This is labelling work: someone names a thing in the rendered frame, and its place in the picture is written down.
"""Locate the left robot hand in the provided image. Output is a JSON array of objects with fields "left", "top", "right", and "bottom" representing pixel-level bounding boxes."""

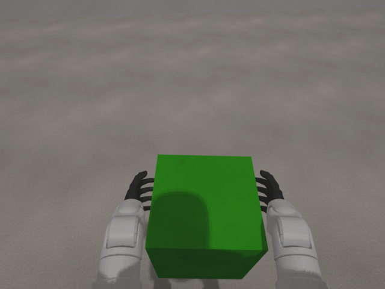
[{"left": 125, "top": 171, "right": 155, "bottom": 211}]

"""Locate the carton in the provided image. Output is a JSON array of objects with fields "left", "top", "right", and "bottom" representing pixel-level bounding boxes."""
[{"left": 145, "top": 154, "right": 268, "bottom": 279}]

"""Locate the right robot hand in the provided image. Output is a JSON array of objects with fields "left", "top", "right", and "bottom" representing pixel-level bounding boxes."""
[{"left": 255, "top": 170, "right": 284, "bottom": 213}]

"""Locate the right robot forearm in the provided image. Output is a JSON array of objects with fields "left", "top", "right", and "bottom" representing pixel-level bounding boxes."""
[{"left": 266, "top": 199, "right": 329, "bottom": 289}]

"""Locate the left robot forearm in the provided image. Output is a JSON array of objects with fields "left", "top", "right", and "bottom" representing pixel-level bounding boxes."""
[{"left": 91, "top": 199, "right": 145, "bottom": 289}]

